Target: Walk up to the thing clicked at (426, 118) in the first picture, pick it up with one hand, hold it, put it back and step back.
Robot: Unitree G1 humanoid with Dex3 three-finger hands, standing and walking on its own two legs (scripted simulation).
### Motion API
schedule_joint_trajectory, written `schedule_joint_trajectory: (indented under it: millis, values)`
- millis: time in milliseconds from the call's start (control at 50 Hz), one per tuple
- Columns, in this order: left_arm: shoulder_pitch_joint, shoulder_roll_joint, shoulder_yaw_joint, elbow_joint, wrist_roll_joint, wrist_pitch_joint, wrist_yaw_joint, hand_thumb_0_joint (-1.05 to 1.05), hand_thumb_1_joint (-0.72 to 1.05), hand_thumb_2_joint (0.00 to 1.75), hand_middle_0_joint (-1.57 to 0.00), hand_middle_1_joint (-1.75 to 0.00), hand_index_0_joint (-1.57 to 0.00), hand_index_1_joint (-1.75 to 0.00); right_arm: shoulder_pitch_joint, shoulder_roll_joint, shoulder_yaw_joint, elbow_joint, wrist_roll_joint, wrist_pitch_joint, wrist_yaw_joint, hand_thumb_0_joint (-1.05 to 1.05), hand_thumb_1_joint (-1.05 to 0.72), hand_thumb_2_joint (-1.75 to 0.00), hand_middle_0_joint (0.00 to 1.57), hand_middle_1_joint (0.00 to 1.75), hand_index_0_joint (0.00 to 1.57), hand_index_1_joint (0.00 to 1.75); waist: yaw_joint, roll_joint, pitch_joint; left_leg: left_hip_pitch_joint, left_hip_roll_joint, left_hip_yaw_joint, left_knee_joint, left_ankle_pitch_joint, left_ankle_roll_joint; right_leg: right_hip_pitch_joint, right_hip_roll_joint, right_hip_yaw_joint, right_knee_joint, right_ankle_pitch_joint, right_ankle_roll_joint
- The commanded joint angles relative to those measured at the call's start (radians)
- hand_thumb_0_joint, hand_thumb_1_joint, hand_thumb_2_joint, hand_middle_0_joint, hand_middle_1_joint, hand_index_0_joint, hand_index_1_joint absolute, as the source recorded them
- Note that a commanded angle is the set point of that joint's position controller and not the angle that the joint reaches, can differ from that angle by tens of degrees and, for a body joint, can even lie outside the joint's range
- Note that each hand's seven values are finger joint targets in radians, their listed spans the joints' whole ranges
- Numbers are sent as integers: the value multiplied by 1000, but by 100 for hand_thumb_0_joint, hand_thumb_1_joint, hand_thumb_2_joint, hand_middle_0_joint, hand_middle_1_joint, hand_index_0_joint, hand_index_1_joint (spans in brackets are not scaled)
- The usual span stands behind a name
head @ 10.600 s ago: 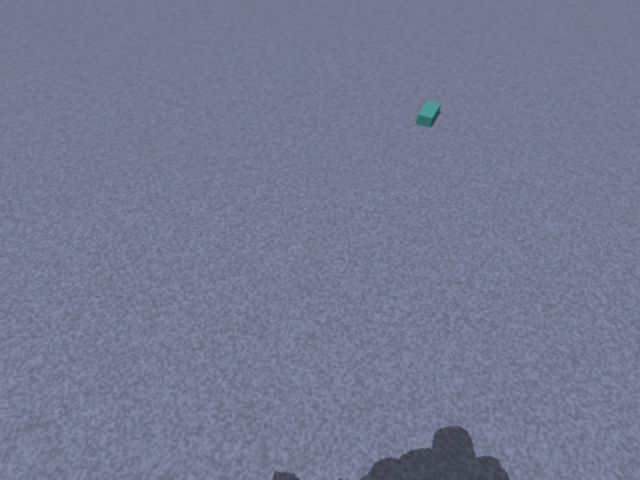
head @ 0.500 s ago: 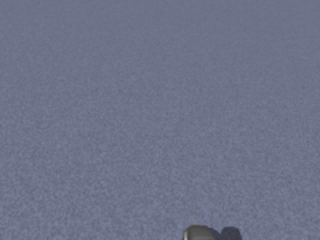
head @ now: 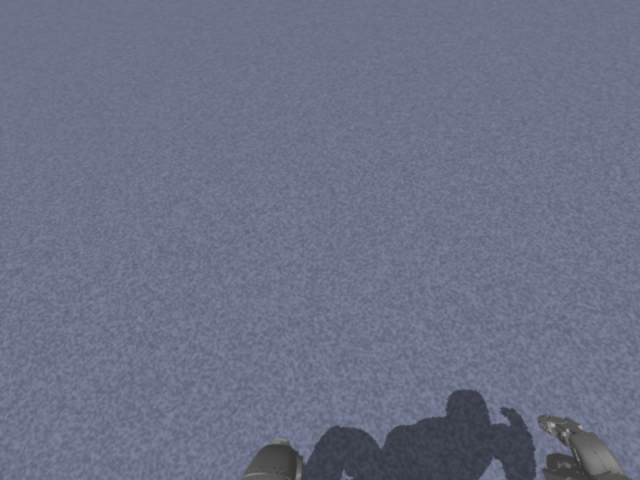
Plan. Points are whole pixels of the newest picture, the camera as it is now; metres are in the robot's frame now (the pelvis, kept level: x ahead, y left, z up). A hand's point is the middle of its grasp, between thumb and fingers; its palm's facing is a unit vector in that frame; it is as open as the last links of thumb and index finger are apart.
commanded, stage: walk up
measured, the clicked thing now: out of the picture -0.10 -1.37 -0.74
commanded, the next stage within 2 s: none
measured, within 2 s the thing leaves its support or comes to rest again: neither
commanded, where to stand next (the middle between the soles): +0.15 +0.05 m, yaw -108 degrees
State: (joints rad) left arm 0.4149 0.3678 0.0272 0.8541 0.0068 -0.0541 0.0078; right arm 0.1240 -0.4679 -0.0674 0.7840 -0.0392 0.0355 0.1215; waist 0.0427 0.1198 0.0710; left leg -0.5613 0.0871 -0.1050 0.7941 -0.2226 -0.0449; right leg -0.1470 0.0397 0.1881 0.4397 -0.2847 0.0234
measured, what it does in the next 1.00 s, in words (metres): steps to the left, turning right: left foot, then right foot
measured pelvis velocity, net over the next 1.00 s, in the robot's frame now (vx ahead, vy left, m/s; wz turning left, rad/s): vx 0.15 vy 0.18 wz -1.05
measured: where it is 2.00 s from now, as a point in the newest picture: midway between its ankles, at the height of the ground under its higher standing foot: outside the picture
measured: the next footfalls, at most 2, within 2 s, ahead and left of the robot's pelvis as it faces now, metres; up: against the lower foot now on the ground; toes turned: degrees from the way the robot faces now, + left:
left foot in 0.08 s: +0.21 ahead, +0.18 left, +0.00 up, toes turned -7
right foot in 0.52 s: +0.15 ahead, -0.01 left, +0.00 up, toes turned -36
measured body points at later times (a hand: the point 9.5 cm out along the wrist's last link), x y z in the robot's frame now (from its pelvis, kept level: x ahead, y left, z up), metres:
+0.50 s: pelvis +0.13 +0.14 -0.02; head +0.18 +0.11 +0.43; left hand +0.40 +0.36 -0.11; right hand +0.08 -0.19 -0.13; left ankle +0.17 +0.18 -0.74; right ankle +0.12 +0.01 -0.73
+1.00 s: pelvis +0.15 +0.18 +0.00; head +0.19 +0.15 +0.44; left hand +0.49 +0.21 -0.11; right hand -0.15 -0.04 -0.07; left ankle +0.24 +0.25 -0.74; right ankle +0.02 +0.05 -0.69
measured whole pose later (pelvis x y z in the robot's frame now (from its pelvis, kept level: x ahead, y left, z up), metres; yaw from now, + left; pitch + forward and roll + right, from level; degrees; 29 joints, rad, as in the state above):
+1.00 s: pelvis +0.15 +0.18 +0.00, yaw -60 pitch -1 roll -1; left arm 0.19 0.45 0.08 0.68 0.05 0.10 -0.14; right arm 0.32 -0.48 -0.10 0.80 -0.03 -0.05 -0.02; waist -0.04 -0.04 0.11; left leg -0.21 0.15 0.29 0.57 -0.33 0.00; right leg -0.50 -0.09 0.03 0.88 -0.33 0.01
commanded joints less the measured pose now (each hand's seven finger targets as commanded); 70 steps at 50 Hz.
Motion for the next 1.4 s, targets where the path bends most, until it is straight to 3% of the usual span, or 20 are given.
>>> schedule_joint_trajectory:
  millis: [0,60,100,200,440,500,520,560,680,700,740,760,820,960,1080,1100,1140,1160,1240,1380]
  values:
    - [-109,344,105,-130,3,-22,46,0,90,90,-20,-30,-20,-30,-61,-133,-63,-98,10,-35,-16,0,-90,-90,20,30,20,30,-66,-286,-31,183,-33,26,-133,14,11,-130,-162,168,4,348,-177]
    - [-77,201,58,-162,2,1,68,0,90,90,-20,-30,-20,-30,207,-238,-106,-35,-11,-40,-52,0,-90,-90,20,30,20,30,-208,84,-160,693,91,-154,-388,-80,100,-486,56,-9,511,23,-52]
    - [68,214,67,-114,4,12,80,0,90,90,-20,-30,-20,-30,25,-308,-113,-96,34,-32,-64,0,-90,-90,20,30,20,30,-73,231,-147,500,384,-538,-603,-311,219,-502,-8,-109,776,-297,-44]
    - [-23,246,78,-64,-7,46,8,0,90,90,-20,-30,-20,-30,-63,-149,-64,-102,21,-35,-76,0,-90,-90,20,30,20,30,-54,129,-76,369,197,-20,-464,58,205,-391,-90,-144,701,-86,1]
    - [-198,195,106,-215,20,103,-64,0,90,90,-20,-30,-20,-30,40,-164,-98,-146,43,-39,-118,0,-90,-90,20,30,20,30,-74,22,-96,425,303,270,-277,463,96,-244,-88,-271,307,21,-40]
    - [-89,233,132,-213,40,102,-66,0,90,90,-20,-30,-20,-30,20,-174,-105,-157,57,-42,-122,0,-90,-90,20,30,20,30,6,-18,-166,319,273,328,-85,529,26,-22,-67,-251,155,-60,-111]
    - [-20,267,146,-199,44,97,-62,0,90,90,-20,-30,-20,-30,27,-159,-99,-152,62,-45,-123,0,-90,-90,20,30,20,30,55,-129,-232,203,199,355,109,442,-2,149,-70,-162,106,39,-172]
    - [-151,336,149,-274,37,106,-59,0,90,90,-20,-30,-20,-30,-18,-119,-76,-164,76,-47,-136,0,-90,-90,20,30,20,30,41,-450,-152,-18,-57,188,342,-480,-53,6,-326,429,-33,385,-402]
    - [-334,262,121,-384,56,116,-74,0,90,90,-20,-30,-20,-30,262,-127,-67,-10,50,-64,-167,0,-90,-90,20,30,20,30,-92,-246,-172,372,-104,189,-175,-134,15,-269,-89,131,110,363,-199]
    - [-378,238,107,-405,55,113,-80,0,90,90,-20,-30,-20,-30,343,-130,-71,8,34,-72,-177,0,-90,-90,20,30,20,30,-144,-189,-184,549,-88,168,-369,-6,19,-391,-40,73,176,258,-140]
    - [-271,178,99,-390,80,124,-79,0,90,90,-20,-30,-20,-30,215,-315,-115,-62,17,-75,-189,0,-90,-90,20,30,20,30,-82,98,-119,495,467,-316,-519,-12,183,-600,13,-51,530,-202,-24]
    - [-267,269,122,-355,85,138,-81,0,90,90,-20,-30,-20,-30,114,-345,-131,-97,28,-78,-188,0,-90,-90,20,30,20,30,-78,31,-59,379,548,-363,-556,-60,288,-579,-52,-52,666,-205,-7]
    - [-261,246,130,-302,62,131,-117,0,90,90,-20,-30,-20,-30,132,-212,-95,-65,22,-105,-198,0,-90,-90,20,30,20,30,-35,-76,-17,371,278,28,-484,36,119,-503,-91,-55,677,-3,-22]
    - [-351,224,95,-296,30,106,-136,0,90,90,-20,-30,-20,-30,210,-273,-111,-58,2,-113,-144,0,-90,-90,20,30,20,30,-119,64,-14,448,299,202,-476,-83,178,-424,-130,-204,380,-72,-13]
    - [-201,245,98,-187,17,66,-95,0,90,90,-20,-30,-20,-30,189,-250,-96,-93,35,-92,-100,0,-90,-90,20,30,20,30,-51,46,-135,367,240,345,-186,122,147,-108,-23,-335,171,-57,-77]
    - [-76,277,114,-147,16,57,-82,0,90,90,-20,-30,-20,-30,200,-224,-86,-100,39,-87,-100,0,-90,-90,20,30,20,30,15,-95,-206,331,177,394,72,222,122,50,6,-307,61,-74,-109]
    - [4,441,161,-156,15,41,-51,0,90,90,-20,-30,-20,-30,137,-128,-43,-180,70,-97,-93,0,-90,-90,20,30,20,30,77,-494,-131,-275,-61,295,425,-344,2,329,-304,458,-105,29,-310]
    - [-47,436,158,-165,2,51,-46,0,90,90,-20,-30,-20,-30,84,-201,-58,-172,66,-97,-103,0,-90,-90,20,30,20,30,68,-359,-100,-232,29,121,435,-356,5,205,-357,476,-131,-9,-352]
    - [-220,324,120,-196,-11,52,-22,0,90,90,-20,-30,-20,-30,189,-193,-52,-76,51,-100,-97,0,-90,-90,20,30,20,30,-54,-302,-25,8,37,132,198,-201,37,-81,-192,120,-32,85,-225]
    - [-248,285,81,-226,-4,49,6,0,90,90,-20,-30,-20,-30,248,-127,-53,-54,34,-89,-127,0,-90,-90,20,30,20,30,-111,-269,-87,367,-78,148,-101,8,84,-356,-135,97,258,431,-182]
